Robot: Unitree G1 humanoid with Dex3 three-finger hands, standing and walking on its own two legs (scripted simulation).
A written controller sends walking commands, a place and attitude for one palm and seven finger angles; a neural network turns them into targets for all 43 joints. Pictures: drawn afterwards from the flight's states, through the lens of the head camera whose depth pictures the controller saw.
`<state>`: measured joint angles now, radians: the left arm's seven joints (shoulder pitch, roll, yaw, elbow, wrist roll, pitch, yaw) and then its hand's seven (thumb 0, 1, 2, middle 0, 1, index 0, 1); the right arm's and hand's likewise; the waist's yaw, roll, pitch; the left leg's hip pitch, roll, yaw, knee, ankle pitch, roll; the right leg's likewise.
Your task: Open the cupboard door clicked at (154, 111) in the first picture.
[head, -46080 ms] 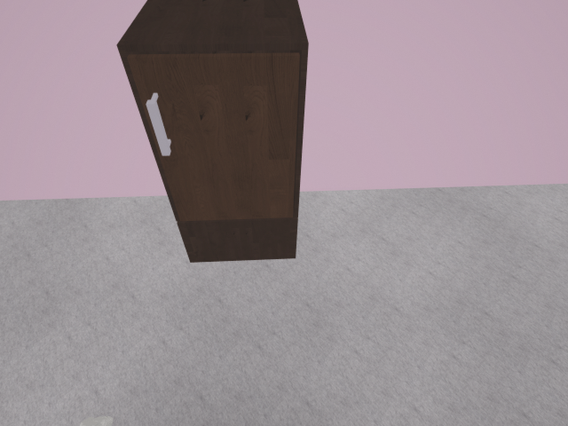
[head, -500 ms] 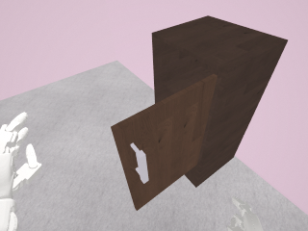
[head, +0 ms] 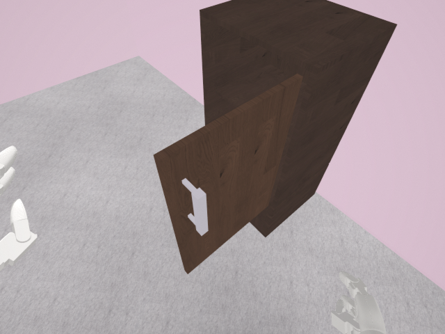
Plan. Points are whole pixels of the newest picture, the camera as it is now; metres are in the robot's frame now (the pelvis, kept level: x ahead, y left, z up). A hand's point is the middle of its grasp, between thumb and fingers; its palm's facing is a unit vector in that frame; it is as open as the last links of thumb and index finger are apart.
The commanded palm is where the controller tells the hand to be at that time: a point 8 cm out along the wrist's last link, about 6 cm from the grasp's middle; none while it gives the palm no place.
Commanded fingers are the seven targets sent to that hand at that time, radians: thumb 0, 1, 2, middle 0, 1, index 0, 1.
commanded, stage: step back with the hand held close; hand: left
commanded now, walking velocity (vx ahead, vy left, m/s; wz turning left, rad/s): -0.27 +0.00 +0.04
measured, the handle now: (194, 207) +0.38 +0.09 -0.05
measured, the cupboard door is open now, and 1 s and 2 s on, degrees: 91 91 91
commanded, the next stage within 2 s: stop stepping back and stand still in 0.92 s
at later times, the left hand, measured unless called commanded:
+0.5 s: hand out of the picture +0.13 +0.27 +0.16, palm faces +0.48 -0.70 -0.53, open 7.5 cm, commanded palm +0.07 +0.30 +0.18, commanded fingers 0.00 0.90 0.90 -0.20 -0.30 -0.20 -0.30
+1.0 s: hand out of the picture +0.07 +0.24 +0.16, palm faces +0.44 -0.79 -0.43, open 7.5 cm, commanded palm +0.00 +0.27 +0.18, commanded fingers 0.00 0.90 0.90 -0.20 -0.30 -0.20 -0.30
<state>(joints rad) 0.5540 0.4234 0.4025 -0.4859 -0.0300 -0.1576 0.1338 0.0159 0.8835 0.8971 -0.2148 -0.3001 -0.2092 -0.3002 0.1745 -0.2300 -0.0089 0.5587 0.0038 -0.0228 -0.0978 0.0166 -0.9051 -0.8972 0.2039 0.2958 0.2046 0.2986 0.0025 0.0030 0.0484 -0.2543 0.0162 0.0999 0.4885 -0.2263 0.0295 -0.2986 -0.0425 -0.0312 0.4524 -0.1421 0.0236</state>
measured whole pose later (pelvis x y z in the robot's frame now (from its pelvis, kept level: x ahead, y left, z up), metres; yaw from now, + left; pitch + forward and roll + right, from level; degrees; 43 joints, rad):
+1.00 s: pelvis -0.14 -0.03 -0.01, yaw -1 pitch +3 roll -2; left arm 0.48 0.40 0.40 -0.53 -0.03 -0.25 0.15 0.02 0.89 0.90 -0.21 -0.30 -0.20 -0.30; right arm 0.11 -0.16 0.02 0.68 -0.03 -0.14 -0.06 0.02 -0.90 -0.90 0.21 0.30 0.21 0.30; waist 0.06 0.00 0.02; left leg -0.55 0.07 0.04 0.55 -0.12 -0.02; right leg -0.14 0.06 0.05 0.50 -0.40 -0.02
